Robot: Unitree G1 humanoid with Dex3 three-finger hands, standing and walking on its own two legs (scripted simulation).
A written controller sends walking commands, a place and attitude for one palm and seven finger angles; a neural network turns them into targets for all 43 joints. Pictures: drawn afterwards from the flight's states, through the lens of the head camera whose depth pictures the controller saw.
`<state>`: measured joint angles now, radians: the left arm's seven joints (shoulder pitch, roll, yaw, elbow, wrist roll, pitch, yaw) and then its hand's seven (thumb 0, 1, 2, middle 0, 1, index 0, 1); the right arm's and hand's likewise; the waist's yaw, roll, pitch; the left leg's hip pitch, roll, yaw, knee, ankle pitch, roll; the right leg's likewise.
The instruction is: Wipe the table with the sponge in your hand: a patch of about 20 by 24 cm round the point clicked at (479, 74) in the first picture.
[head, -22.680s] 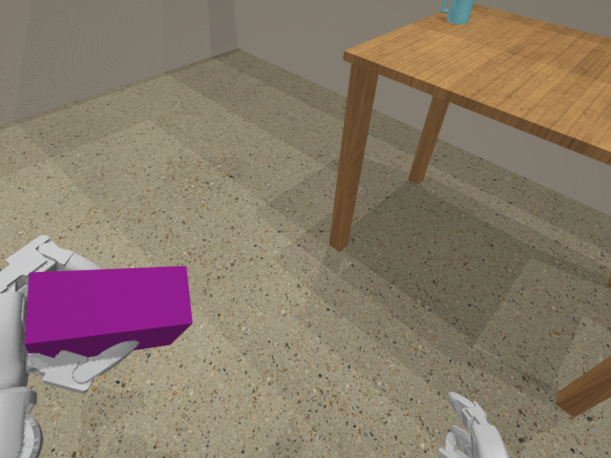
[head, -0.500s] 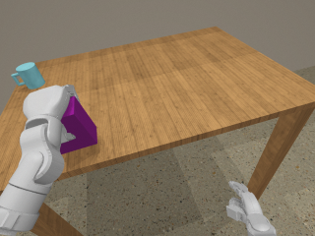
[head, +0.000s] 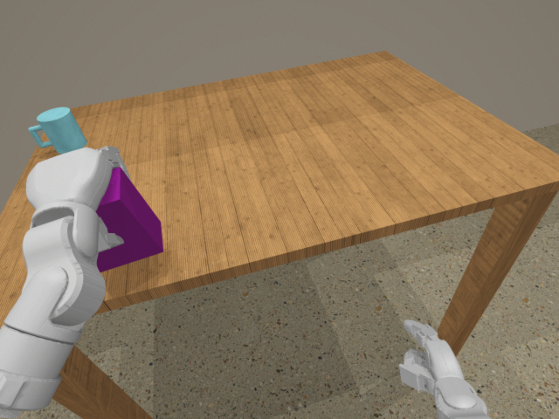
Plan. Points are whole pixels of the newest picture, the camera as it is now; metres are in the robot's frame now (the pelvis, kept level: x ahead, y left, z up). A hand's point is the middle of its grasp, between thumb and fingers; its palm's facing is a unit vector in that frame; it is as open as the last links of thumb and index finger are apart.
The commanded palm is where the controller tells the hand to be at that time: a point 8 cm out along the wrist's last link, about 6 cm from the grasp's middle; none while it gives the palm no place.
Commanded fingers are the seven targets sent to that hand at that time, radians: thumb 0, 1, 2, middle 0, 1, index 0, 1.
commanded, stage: move the sponge above the wiping area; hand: left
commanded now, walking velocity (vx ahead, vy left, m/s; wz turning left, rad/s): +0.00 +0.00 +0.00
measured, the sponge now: (115, 232) +0.29 +0.30 +0.15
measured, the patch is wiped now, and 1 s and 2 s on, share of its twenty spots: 0.00 0.00 0.05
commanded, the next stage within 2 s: lower the sponge onto the table in 0.36 s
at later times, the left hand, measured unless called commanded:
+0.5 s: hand (102, 201) +0.28 +0.29 +0.21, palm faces +0.21 -0.03 -0.98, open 9.7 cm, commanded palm +0.23 +0.28 +0.28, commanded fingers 0.00 0.10 1.30 -1.20 -1.60 -1.20 -1.60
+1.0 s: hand (108, 211) +0.29 +0.30 +0.19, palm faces +0.13 -0.05 -0.99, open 9.7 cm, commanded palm +0.24 +0.29 +0.27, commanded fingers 0.00 0.10 1.30 -1.20 -1.60 -1.20 -1.60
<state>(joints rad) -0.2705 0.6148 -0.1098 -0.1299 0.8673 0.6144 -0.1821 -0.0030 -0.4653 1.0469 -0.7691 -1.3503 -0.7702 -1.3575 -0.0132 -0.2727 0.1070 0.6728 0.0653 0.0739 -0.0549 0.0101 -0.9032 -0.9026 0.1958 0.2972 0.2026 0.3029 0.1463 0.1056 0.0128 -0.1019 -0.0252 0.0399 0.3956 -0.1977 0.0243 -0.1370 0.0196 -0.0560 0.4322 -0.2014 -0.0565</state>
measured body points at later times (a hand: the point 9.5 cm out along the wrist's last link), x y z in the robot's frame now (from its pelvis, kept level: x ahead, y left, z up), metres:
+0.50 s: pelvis -0.01 +0.00 +0.00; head -0.04 -0.05 +0.45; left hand +0.27 +0.29 +0.26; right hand +0.25 -0.18 -0.08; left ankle +0.02 +0.11 -0.74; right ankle +0.03 -0.08 -0.74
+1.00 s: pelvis +0.01 +0.00 +0.00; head -0.01 -0.05 +0.45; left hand +0.28 +0.29 +0.24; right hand +0.27 -0.19 -0.08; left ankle +0.02 +0.11 -0.74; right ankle +0.03 -0.08 -0.74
